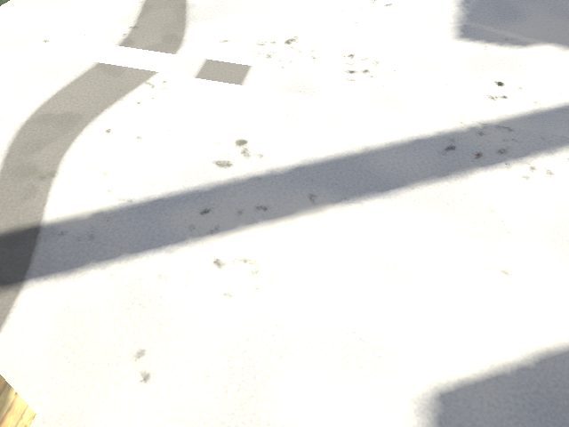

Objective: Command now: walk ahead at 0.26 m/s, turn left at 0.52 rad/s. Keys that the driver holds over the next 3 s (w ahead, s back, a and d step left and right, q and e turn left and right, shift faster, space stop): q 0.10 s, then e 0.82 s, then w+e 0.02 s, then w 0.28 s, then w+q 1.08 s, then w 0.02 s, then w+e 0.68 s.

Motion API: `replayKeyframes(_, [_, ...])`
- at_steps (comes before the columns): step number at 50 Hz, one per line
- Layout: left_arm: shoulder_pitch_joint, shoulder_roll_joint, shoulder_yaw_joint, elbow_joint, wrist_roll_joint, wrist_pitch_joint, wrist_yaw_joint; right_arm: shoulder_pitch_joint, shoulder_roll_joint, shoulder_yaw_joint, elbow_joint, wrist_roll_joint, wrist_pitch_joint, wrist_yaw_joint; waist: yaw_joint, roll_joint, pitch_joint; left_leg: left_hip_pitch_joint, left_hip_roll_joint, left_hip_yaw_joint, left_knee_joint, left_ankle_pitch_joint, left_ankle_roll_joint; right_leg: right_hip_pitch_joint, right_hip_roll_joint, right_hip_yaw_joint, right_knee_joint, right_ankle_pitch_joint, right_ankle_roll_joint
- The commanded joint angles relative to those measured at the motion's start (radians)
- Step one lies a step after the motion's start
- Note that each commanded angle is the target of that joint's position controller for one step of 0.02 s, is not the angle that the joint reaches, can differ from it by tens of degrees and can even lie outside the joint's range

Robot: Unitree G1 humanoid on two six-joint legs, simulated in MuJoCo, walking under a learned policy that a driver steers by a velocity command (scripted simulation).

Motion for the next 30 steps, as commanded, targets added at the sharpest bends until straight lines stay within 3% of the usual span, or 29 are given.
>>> replayKeyframes(1, [0.102,0.149,0.028,0.024,-0.004,0.039,0.024,0.239,-0.062,-0.015,0.042,-0.007,-0.020,-0.021,-0.103,-0.106,0.019,0.235,-0.026,0.054,-0.183,-0.085,0.036,-0.035,-0.185,0.190,0.224,1.091,-0.122])
replayKeyframes(2, [0.077,0.149,0.034,0.020,-0.016,0.041,0.019,0.374,-0.086,-0.032,0.097,-0.019,-0.016,-0.023,-0.188,-0.018,-0.060,0.479,-0.008,0.050,-0.251,0.062,0.046,-0.154,-0.113,0.115,0.505,0.854,-0.100])
replayKeyframes(3, [0.145,0.077,0.029,-0.012,-0.036,0.044,0.016,0.423,-0.192,-0.049,0.098,-0.033,-0.017,-0.008,-0.138,0.188,-0.164,0.899,0.179,-0.081,0.142,0.802,0.149,-0.591,0.025,0.050,0.952,-0.040,-0.039])
replayKeyframes(4, [0.079,0.090,0.016,-0.103,-0.073,0.049,0.020,0.454,-0.250,-0.064,0.062,0.017,-0.008,-0.008,-0.199,0.175,-0.417,1.201,0.375,-0.323,0.348,1.029,0.318,-0.904,0.008,0.169,1.132,-0.115,-0.005])
replayKeyframes(5, [-0.028,0.159,0.029,-0.140,-0.053,0.054,0.020,0.442,-0.208,-0.055,0.022,0.047,0.007,-0.032,-0.253,0.008,-0.447,1.130,0.397,-0.380,0.228,0.822,0.356,-0.981,-0.037,0.198,1.075,-0.020,0.013])
replayKeyframes(6, [-0.069,0.128,0.013,-0.169,-0.038,0.056,0.013,0.371,-0.178,-0.039,0.008,0.029,0.019,-0.056,-0.206,-0.002,-0.350,0.963,0.410,-0.386,0.115,0.319,0.373,-1.033,-0.056,0.268,0.952,0.119,0.002])
replayKeyframes(7, [-0.052,0.111,0.008,-0.145,-0.020,0.068,0.009,0.294,-0.126,-0.025,-0.001,0.027,0.025,-0.074,-0.150,-0.029,-0.289,0.746,0.402,-0.409,0.022,0.012,0.360,-0.967,-0.062,0.269,0.894,0.176,0.010])
replayKeyframes(8, [-0.038,0.156,0.026,-0.123,0.010,0.093,0.007,0.229,-0.067,0.004,-0.021,0.019,0.012,-0.068,-0.090,-0.123,-0.182,0.463,0.336,-0.324,-0.015,-0.036,0.310,-0.785,-0.090,0.280,0.645,0.400,0.015])
replayKeyframes(9, [0.002,0.113,0.021,-0.090,0.018,0.113,0.010,0.209,-0.045,0.018,0.002,0.007,-0.003,-0.065,-0.060,-0.101,-0.140,0.277,0.296,-0.261,-0.011,0.033,0.279,-0.651,-0.069,0.289,0.565,0.489,0.018])
replayKeyframes(10, [-0.049,0.062,0.005,-0.109,0.002,0.124,-0.001,0.171,-0.028,0.033,0.001,0.010,-0.019,-0.069,-0.034,-0.092,-0.064,0.068,0.223,-0.174,-0.071,-0.055,0.230,-0.512,-0.078,0.303,0.280,0.656,0.043])
replayKeyframes(12, [-0.044,0.030,-0.003,-0.103,0.014,0.133,-0.017,0.168,-0.033,0.048,0.039,0.014,-0.039,-0.070,-0.015,-0.038,-0.106,0.019,0.183,-0.102,-0.041,0.086,0.159,-0.314,-0.054,0.284,0.056,0.787,0.042])
replayKeyframes(13, [-0.007,0.036,-0.001,-0.081,-0.003,0.138,-0.019,0.169,-0.052,0.047,0.044,0.022,-0.034,-0.070,-0.005,0.015,-0.126,0.034,0.169,-0.063,-0.009,0.224,0.132,-0.258,-0.043,0.290,0.004,0.790,0.033])
replayKeyframes(14, [0.048,0.059,0.008,-0.050,-0.020,0.142,-0.023,0.125,-0.089,0.039,0.023,0.016,-0.034,-0.062,0.017,0.059,-0.184,0.015,0.173,-0.044,0.028,0.232,0.116,-0.170,-0.016,0.262,0.080,0.895,0.019])
replayKeyframes(15, [0.023,0.078,0.014,-0.058,-0.028,0.146,-0.029,0.105,-0.085,0.040,0.010,0.023,-0.028,-0.055,0.015,0.064,-0.168,0.001,0.178,-0.038,0.029,0.161,0.100,-0.171,-0.013,0.263,0.081,0.878,0.008])
replayKeyframes(17, [-0.069,0.095,0.022,-0.080,-0.019,0.152,-0.038,0.110,-0.090,0.036,-0.011,0.019,-0.009,-0.049,-0.020,0.047,-0.101,-0.022,0.199,-0.069,0.029,-0.087,0.103,-0.208,-0.011,0.260,0.072,0.798,-0.004])
replayKeyframes(18, [-0.123,0.104,0.027,-0.096,-0.006,0.152,-0.037,0.129,-0.100,0.030,-0.010,0.022,0.003,-0.057,-0.046,0.034,-0.055,-0.027,0.216,-0.097,0.034,-0.106,0.131,-0.227,-0.007,0.259,0.088,0.731,-0.009])
replayKeyframes(20, [-0.187,0.100,0.031,-0.125,0.005,0.146,-0.032,0.153,-0.106,0.023,-0.021,0.011,0.013,-0.075,-0.077,0.029,-0.029,0.054,0.260,-0.137,0.086,-0.097,0.185,-0.299,-0.006,0.258,0.077,0.595,-0.012])
replayKeyframes(21, [-0.220,0.068,0.022,-0.153,-0.006,0.137,-0.027,0.198,-0.120,0.015,-0.008,0.011,0.026,-0.083,-0.094,0.039,0.003,0.119,0.227,-0.100,0.098,-0.118,0.168,-0.348,0.002,0.225,-0.109,0.405,-0.013])
replayKeyframes(22, [-0.252,0.061,0.020,-0.176,-0.020,0.127,-0.025,0.253,-0.144,0.002,0.012,0.006,0.039,-0.091,-0.131,0.068,0.030,0.199,0.246,-0.145,0.089,-0.095,0.172,-0.371,0.013,0.225,-0.240,0.238,-0.008])
replayKeyframes(23, [-0.218,0.061,0.021,-0.172,-0.028,0.123,-0.021,0.274,-0.162,-0.010,0.015,0.006,0.048,-0.100,-0.133,0.066,-0.005,0.235,0.255,-0.174,0.109,-0.119,0.174,-0.323,0.024,0.202,-0.293,0.252,-0.009])
replayKeyframes(24, [-0.169,0.061,0.022,-0.167,-0.036,0.117,-0.023,0.251,-0.168,-0.018,0.010,0.014,0.057,-0.101,-0.099,0.046,-0.034,0.226,0.246,-0.168,0.146,-0.158,0.145,-0.246,0.024,0.205,-0.433,0.377,-0.018])
replayKeyframes(25, [-0.141,0.093,0.030,-0.170,-0.032,0.101,-0.025,0.241,-0.157,-0.026,-0.003,0.016,0.062,-0.100,-0.091,-0.041,-0.046,0.166,0.200,-0.111,0.288,-0.233,0.085,-0.156,-0.019,0.318,-0.570,0.626,-0.041])
replayKeyframes(26, [-0.118,0.225,0.062,-0.179,-0.019,0.083,-0.027,0.220,-0.105,-0.017,-0.069,0.018,0.056,-0.086,-0.117,-0.273,-0.076,-0.080,0.045,0.020,0.513,-0.592,-0.006,-0.016,-0.259,0.685,-0.530,1.299,-0.159])
replayKeyframes(27, [-0.040,0.235,0.062,-0.165,-0.034,0.083,-0.032,0.050,-0.078,-0.007,-0.124,0.017,0.062,-0.088,-0.027,-0.328,-0.066,-0.286,-0.092,0.004,0.614,-1.120,-0.053,0.051,-0.359,0.842,-0.588,1.638,-0.305])
replayKeyframes(28, [-0.017,0.238,0.063,-0.163,-0.037,0.078,-0.028,0.022,-0.059,0.001,-0.131,0.016,0.064,-0.083,-0.026,-0.244,-0.067,-0.313,-0.067,-0.062,0.676,-1.123,-0.069,0.086,-0.341,0.790,-0.607,1.602,-0.340])
replayKeyframes(30, [-0.138,0.213,0.066,-0.205,-0.042,0.102,-0.014,0.044,-0.065,-0.002,-0.116,0.021,0.070,-0.079,-0.090,-0.169,-0.033,-0.295,-0.032,-0.059,0.696,-0.964,-0.095,0.028,-0.245,0.633,-0.578,1.476,-0.276])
